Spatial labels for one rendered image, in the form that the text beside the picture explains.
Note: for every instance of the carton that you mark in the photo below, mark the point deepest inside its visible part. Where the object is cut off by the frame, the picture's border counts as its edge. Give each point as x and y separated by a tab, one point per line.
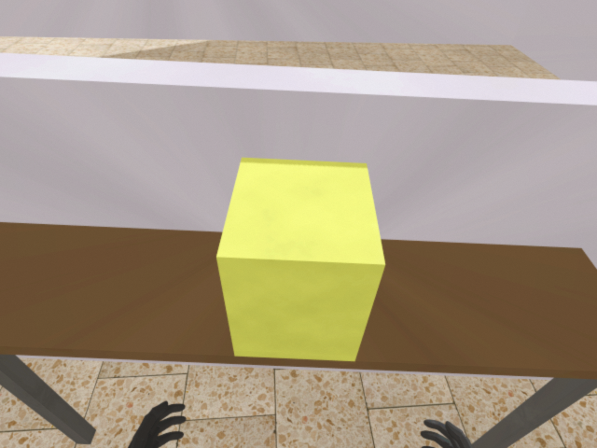
300	259

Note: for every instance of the robot left hand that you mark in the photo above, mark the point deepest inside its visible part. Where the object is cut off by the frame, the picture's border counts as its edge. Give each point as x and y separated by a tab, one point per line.
146	435

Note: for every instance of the robot right hand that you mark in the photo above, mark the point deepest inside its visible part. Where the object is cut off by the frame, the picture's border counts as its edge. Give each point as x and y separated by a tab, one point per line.
455	437

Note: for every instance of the table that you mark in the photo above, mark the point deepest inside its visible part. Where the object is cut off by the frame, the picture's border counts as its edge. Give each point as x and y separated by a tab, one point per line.
149	294

